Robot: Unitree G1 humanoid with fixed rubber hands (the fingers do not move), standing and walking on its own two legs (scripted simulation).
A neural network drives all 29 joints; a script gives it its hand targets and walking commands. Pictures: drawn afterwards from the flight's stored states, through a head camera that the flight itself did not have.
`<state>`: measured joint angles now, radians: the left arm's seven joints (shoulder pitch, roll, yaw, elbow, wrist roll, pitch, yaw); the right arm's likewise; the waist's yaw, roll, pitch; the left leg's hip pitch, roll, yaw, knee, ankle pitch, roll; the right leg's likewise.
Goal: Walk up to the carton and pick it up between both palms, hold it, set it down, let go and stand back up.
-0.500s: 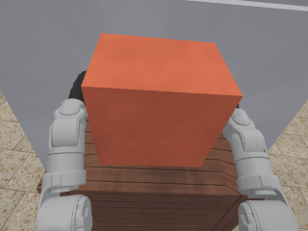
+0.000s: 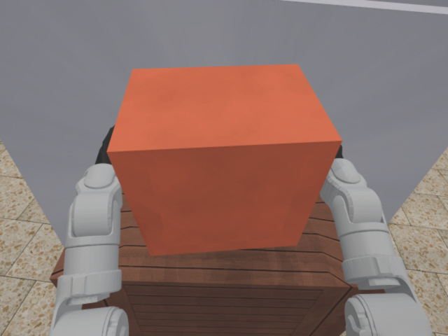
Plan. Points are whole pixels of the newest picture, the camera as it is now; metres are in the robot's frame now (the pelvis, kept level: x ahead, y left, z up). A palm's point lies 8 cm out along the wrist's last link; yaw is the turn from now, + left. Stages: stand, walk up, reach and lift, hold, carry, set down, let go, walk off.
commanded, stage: hold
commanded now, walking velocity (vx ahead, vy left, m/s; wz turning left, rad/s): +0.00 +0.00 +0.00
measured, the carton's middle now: (221, 164) +0.37 +0.03 +0.16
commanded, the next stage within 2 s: none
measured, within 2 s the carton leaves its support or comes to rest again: neither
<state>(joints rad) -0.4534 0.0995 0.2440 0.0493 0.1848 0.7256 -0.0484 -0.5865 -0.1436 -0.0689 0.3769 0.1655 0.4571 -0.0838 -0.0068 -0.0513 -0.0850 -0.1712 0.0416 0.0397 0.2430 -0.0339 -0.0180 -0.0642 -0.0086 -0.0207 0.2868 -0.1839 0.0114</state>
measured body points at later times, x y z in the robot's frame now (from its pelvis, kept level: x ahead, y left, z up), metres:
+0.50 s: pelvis +0.00 +0.00 +0.00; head -0.03 +0.03 +0.45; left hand +0.36 +0.21 +0.17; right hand +0.38 -0.16 +0.18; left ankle +0.06 +0.13 -0.75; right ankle -0.02 -0.12 -0.75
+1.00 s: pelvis -0.01 +0.00 +0.00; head -0.06 +0.03 +0.45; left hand +0.34 +0.22 +0.19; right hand +0.36 -0.15 +0.20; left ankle +0.06 +0.13 -0.75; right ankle -0.02 -0.12 -0.75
